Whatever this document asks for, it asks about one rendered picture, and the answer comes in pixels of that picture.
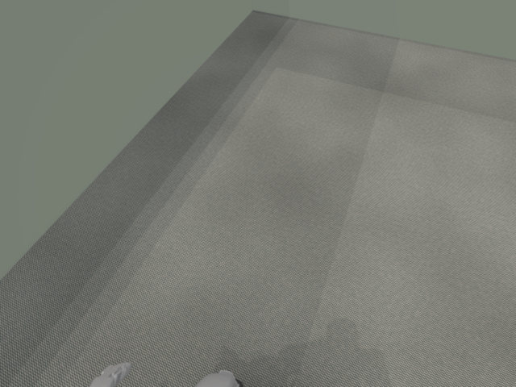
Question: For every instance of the left robot shin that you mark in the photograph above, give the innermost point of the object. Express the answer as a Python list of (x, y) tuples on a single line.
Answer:
[(227, 373)]

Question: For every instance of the robot left hand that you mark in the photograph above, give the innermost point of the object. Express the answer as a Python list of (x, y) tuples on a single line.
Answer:
[(112, 375)]

